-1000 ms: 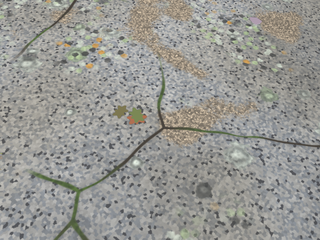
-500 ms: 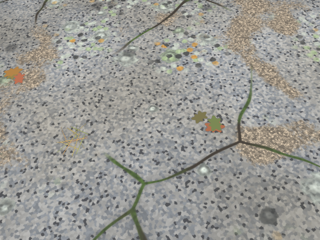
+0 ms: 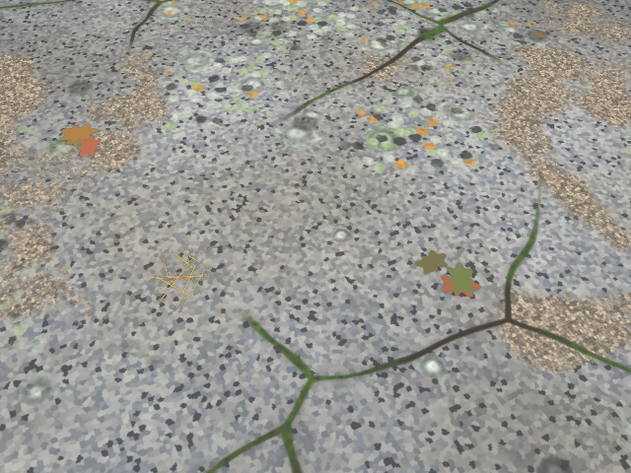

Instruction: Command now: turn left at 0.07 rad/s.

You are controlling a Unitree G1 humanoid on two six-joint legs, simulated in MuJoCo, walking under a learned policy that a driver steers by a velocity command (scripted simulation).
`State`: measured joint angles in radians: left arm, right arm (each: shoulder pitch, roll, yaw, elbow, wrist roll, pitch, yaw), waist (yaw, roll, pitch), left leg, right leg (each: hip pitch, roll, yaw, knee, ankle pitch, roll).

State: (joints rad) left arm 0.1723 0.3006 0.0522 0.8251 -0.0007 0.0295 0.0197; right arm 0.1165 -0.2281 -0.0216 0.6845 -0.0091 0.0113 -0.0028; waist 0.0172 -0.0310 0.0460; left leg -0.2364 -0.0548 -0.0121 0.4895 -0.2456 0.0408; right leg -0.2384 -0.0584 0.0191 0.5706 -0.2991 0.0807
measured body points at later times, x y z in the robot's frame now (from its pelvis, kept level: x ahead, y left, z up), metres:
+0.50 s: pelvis +0.00 -0.02 +0.00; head +0.01 -0.02 +0.45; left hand +0.09 +0.25 -0.13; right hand +0.10 -0.29 -0.13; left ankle +0.01 +0.10 -0.74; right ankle -0.01 -0.14 -0.74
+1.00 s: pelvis +0.07 -0.01 +0.00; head +0.08 -0.01 +0.45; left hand +0.16 +0.25 -0.13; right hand +0.13 -0.27 -0.14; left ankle +0.01 +0.10 -0.74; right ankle +0.03 -0.13 -0.74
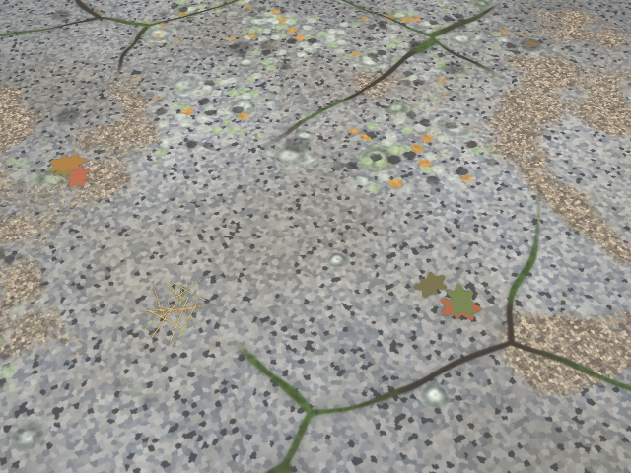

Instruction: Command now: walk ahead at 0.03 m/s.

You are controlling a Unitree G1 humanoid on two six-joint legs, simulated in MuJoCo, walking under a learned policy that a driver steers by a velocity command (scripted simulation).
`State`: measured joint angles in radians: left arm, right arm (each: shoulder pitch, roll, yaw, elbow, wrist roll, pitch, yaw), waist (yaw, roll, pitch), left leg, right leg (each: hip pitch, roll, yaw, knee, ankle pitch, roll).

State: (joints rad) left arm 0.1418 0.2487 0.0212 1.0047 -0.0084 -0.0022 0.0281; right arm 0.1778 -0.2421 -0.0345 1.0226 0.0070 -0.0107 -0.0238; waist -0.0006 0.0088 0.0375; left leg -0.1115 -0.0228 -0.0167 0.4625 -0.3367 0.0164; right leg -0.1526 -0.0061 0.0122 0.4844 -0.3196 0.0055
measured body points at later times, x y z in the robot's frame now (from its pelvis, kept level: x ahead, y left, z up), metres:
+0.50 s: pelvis -0.03 -0.01 +0.00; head -0.02 -0.01 +0.45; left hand +0.03 +0.25 -0.14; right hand +0.01 -0.27 -0.15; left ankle -0.06 +0.11 -0.74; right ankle -0.04 -0.12 -0.74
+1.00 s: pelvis +0.06 +0.01 +0.00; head +0.08 +0.02 +0.45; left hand +0.18 +0.27 -0.13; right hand -0.03 -0.23 -0.14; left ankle -0.05 +0.11 -0.74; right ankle +0.09 -0.12 -0.65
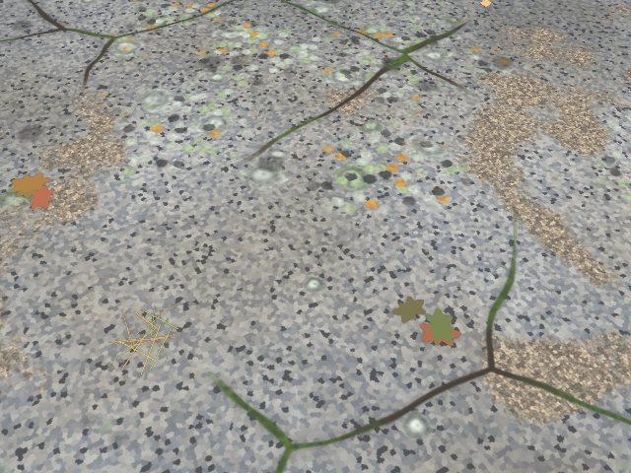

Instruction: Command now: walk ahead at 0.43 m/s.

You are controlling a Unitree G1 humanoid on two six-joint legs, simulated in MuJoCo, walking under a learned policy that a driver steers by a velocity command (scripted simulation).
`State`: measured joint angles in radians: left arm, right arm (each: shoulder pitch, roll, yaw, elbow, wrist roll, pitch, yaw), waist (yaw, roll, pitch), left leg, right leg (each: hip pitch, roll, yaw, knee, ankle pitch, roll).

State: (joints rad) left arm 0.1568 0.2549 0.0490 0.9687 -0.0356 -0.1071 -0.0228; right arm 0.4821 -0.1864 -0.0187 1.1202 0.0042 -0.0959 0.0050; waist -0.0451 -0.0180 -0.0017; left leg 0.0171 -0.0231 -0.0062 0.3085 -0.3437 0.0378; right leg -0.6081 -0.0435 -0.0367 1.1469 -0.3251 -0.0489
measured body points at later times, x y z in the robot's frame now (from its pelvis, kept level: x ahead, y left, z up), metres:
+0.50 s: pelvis +0.26 -0.06 +0.01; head +0.27 -0.06 +0.46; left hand +0.28 +0.21 -0.13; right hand +0.39 -0.32 -0.11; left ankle +0.37 +0.12 -0.66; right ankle +0.27 -0.13 -0.74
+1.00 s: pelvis +0.54 +0.02 +0.01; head +0.56 +0.03 +0.46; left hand +0.64 +0.29 -0.13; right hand +0.59 -0.24 -0.12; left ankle +0.56 +0.11 -0.74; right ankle +0.57 -0.14 -0.66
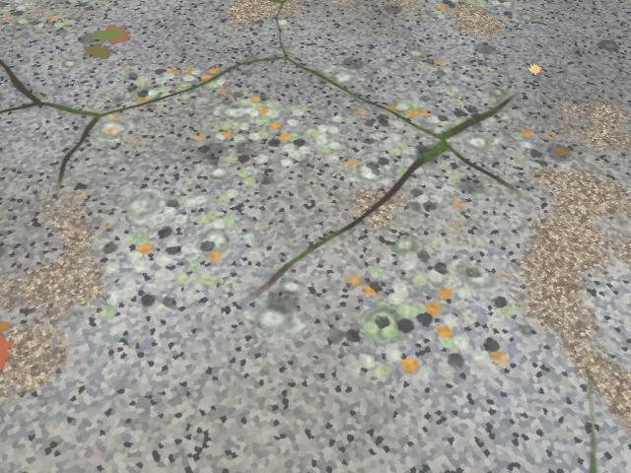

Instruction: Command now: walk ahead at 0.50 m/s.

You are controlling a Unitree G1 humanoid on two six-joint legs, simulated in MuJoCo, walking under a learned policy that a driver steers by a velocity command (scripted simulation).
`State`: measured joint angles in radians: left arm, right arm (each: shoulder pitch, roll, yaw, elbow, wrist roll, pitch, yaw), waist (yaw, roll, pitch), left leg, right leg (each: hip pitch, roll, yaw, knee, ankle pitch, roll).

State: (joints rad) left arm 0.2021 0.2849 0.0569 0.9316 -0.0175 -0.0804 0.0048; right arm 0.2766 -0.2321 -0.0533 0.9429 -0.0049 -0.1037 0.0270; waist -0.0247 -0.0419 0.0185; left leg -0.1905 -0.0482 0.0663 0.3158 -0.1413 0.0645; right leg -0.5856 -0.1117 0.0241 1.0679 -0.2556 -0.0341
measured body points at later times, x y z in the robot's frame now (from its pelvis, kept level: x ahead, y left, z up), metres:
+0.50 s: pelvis +0.28 -0.08 -0.01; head +0.31 -0.10 +0.44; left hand +0.41 +0.17 -0.13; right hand +0.35 -0.36 -0.13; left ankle +0.26 +0.08 -0.66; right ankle +0.31 -0.15 -0.75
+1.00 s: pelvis +0.56 -0.10 -0.01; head +0.59 -0.10 +0.44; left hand +0.76 +0.12 -0.13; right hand +0.57 -0.40 -0.11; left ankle +0.64 -0.01 -0.75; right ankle +0.46 -0.19 -0.66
